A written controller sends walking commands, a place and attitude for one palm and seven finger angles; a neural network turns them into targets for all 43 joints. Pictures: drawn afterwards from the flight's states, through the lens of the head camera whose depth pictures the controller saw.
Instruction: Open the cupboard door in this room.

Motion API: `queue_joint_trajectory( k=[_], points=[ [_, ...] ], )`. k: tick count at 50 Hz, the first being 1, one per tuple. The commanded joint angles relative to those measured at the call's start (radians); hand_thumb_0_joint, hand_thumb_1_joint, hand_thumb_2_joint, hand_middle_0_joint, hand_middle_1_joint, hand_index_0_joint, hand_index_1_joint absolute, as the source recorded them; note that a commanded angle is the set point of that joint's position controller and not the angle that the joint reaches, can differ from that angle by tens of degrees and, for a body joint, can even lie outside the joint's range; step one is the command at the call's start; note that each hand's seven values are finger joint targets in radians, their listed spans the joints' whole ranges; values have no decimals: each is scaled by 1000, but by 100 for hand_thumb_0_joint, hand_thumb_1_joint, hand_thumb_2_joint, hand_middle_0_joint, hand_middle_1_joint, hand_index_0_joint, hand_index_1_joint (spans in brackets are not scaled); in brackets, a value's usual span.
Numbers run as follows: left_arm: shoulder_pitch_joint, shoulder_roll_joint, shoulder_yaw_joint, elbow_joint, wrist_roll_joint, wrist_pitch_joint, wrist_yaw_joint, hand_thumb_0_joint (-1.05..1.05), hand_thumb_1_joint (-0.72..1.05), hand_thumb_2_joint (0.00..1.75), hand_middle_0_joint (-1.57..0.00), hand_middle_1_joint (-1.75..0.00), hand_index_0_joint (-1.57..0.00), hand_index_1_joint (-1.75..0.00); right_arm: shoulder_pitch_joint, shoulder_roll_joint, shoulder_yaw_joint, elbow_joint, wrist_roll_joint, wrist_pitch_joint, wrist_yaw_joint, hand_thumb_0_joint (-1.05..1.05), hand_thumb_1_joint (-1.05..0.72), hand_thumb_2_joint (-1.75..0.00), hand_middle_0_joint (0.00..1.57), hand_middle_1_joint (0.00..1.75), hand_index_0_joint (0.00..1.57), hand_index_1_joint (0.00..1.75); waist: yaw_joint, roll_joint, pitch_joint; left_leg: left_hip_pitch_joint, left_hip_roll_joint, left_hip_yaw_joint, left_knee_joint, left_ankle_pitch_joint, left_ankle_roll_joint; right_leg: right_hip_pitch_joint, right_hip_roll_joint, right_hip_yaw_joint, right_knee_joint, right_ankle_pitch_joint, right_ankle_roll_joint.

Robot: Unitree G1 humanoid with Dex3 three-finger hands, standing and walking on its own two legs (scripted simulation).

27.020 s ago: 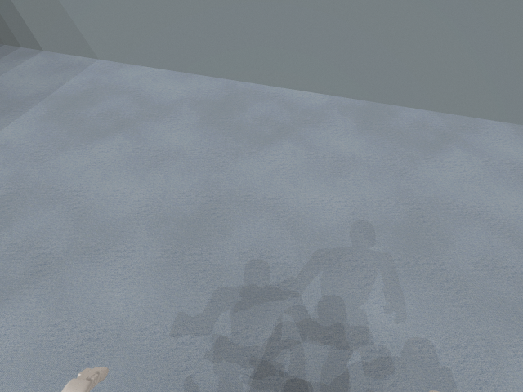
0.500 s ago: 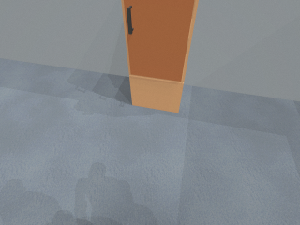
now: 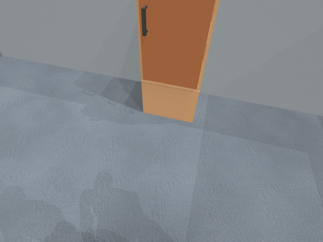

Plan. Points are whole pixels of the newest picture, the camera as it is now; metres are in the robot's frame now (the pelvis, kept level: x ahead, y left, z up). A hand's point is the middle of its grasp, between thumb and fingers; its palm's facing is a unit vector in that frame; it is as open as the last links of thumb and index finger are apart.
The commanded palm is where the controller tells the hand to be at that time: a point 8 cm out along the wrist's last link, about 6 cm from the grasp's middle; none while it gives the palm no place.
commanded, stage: look at it before walking up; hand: left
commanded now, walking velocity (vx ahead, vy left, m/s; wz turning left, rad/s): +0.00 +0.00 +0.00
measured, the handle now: (145, 21) +1.18 +0.17 +0.03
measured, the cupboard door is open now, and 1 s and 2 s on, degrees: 0 0 0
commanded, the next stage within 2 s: walk to a spot facing it in 0.42 s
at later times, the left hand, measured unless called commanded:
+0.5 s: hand out of the picture -0.04 +0.17 -0.18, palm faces +0.04 -0.99 -0.17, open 7.3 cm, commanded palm none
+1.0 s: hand out of the picture +0.02 +0.27 -0.20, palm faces +0.18 -0.97 -0.18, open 7.4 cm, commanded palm none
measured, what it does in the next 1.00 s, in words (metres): steps to the left: left foot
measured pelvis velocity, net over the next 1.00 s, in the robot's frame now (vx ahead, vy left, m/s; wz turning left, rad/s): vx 0.05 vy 0.09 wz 0.18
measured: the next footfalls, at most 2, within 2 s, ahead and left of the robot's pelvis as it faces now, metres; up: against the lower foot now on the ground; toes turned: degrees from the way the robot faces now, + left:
left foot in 0.86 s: +0.09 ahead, +0.18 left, +0.00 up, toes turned +18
right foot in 1.40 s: +0.43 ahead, +0.01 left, +0.00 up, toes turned +5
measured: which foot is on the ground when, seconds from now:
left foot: down 0.00-0.66, up 0.68-0.84, down 0.86-1.00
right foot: down 0.00-0.88, up 0.90-1.00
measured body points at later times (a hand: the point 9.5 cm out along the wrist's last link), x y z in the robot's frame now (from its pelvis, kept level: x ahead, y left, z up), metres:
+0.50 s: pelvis -0.01 +0.01 +0.00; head +0.00 +0.01 +0.45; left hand -0.04 +0.22 -0.16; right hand -0.03 -0.20 -0.16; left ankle -0.01 +0.13 -0.74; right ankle -0.06 -0.10 -0.74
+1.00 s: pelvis +0.05 +0.09 -0.02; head +0.08 +0.11 +0.43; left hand +0.01 +0.33 -0.18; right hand +0.10 -0.16 -0.16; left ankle +0.05 +0.17 -0.74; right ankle +0.00 -0.07 -0.66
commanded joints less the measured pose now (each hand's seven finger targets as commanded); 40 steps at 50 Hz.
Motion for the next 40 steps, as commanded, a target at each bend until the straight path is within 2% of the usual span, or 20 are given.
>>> queue_joint_trajectory(
  k=[1, 18, 20, 26, 28, 29, 30, 31, 32, 33, 34, 35, 36, 37, 39, 40],
  points=[
    [99, 96, 14, -5, 2, -8, 8, 0, 90, 90, -20, -30, -20, -30, 76, -64, -5, -17, 1, -3, -3, 0, -90, -90, 20, 30, 20, 30, -7, 3, 63, 19, 72, -82, -43, 231, 33, -90, -99, 99, -84, 316, -14],
    [80, 117, 20, -15, 2, -7, 3, 0, 90, 90, -20, -30, -20, -30, 74, -88, -9, -27, 0, -8, 0, 0, -90, -90, 20, 30, 20, 30, -4, -4, 58, 3, 72, -94, -65, 191, 38, -86, -95, 101, -95, 229, -16],
    [73, 118, 21, -19, 3, -5, 4, 0, 90, 90, -20, -30, -20, -30, 73, -87, -9, -29, 0, -7, 1, 0, -90, -90, 20, 30, 20, 30, -3, -1, 79, -6, 72, -95, -70, 174, 37, -97, -93, 100, -98, 205, -16],
    [60, 133, 24, -28, 3, -6, 2, 0, 90, 90, -20, -30, -20, -30, 74, -100, -13, -32, 0, -11, 2, 0, -90, -90, 20, 30, 20, 30, -3, -3, 57, -6, 71, -100, -74, 176, 40, -86, -94, 100, -92, 201, -16],
    [64, 119, 24, -23, 0, -4, 3, 0, 90, 90, -20, -30, -20, -30, 81, -77, -8, -27, -5, -6, 5, 0, -90, -90, 20, 30, 20, 30, -5, 7, 51, -29, 55, -98, -51, 117, 34, -79, -101, 77, -83, 122, -9],
    [63, 131, 31, -29, 2, 1, 2, 0, 90, 90, -20, -30, -20, -30, 89, -81, -12, -32, -8, 2, 9, 0, -90, -90, 20, 30, 20, 30, -6, 2, 53, -57, 46, -95, -29, 30, 33, -84, -101, 71, -68, 10, -13],
    [59, 144, 39, -35, 3, 5, -2, 0, 90, 90, -20, -30, -20, -30, 81, -82, -17, -41, -11, 7, 12, 0, -90, -90, 20, 30, 20, 30, -3, -2, 71, -108, 38, -86, -11, -70, 34, -100, -113, 73, -66, -101, -20],
    [58, 161, 48, -42, 8, 9, -6, 0, 90, 90, -20, -30, -20, -30, 70, -82, -20, -56, -13, 11, 16, 0, -90, -90, 20, 30, 20, 30, 2, -32, 87, -176, 23, -78, 25, -154, 33, -101, -134, 85, -75, -196, -32],
    [67, 188, 60, -48, 13, 14, -8, 0, 90, 90, -20, -30, -20, -30, 49, -80, -24, -77, -15, 16, 20, 0, -90, -90, 20, 30, 20, 30, 17, -80, 113, -271, -2, -56, 100, -236, 28, -90, -180, 123, -111, -311, -53],
    [90, 212, 73, -52, 18, 15, -8, 0, 90, 90, -20, -30, -20, -30, 19, -70, -30, -106, -14, 20, 25, 0, -90, -90, 20, 30, 20, 30, 36, -158, 125, -351, -14, -16, 227, -256, 25, -78, -262, 204, -181, -407, -89],
    [110, 234, 81, -55, 22, 14, -7, 0, 90, 90, -20, -30, -20, -30, -29, -83, -39, -146, -14, 25, 32, 0, -90, -90, 20, 30, 20, 30, 58, -203, 146, -424, 1, -17, 379, -299, 25, -82, -347, 290, -254, -475, -133],
    [102, 239, 85, -57, 26, 3, -6, 0, 90, 90, -20, -30, -20, -30, -85, -90, -47, -177, -13, 25, 40, 0, -90, -90, 20, 30, 20, 30, 69, -181, 181, -494, 25, -57, 495, -311, 26, -88, -407, 335, -285, -439, -164],
    [83, 233, 88, -58, 28, -9, -6, 0, 90, 90, -20, -30, -20, -30, -104, -95, -52, -193, -11, 20, 46, 0, -90, -90, 20, 30, 20, 30, 55, -146, 193, -535, 52, -92, 546, -290, 28, -67, -427, 315, -275, -353, -171],
    [55, 234, 94, -65, 30, -19, -6, 0, 90, 90, -20, -30, -20, -30, -100, -93, -52, -203, -8, 15, 51, 0, -90, -90, 20, 30, 20, 30, 38, -121, 185, -533, 82, -114, 530, -277, 29, -48, -428, 252, -240, -259, -159],
    [15, 243, 100, -76, 32, -28, -13, 0, 90, 90, -20, -30, -20, -30, -73, -77, -47, -212, -1, 6, 63, 0, -90, -90, 20, 30, 20, 30, 13, -105, 139, -444, 81, -83, 387, -253, 29, -39, -389, 125, -154, -123, -122],
    [-5, 256, 101, -83, 31, -27, -18, 0, 90, 90, -20, -30, -20, -30, -30, -70, -45, -201, -3, 1, 66, 0, -90, -90, 20, 30, 20, 30, -11, -91, 115, -344, 59, -45, 299, -204, 28, -81, -360, 67, -100, -90, -95]
  ],
)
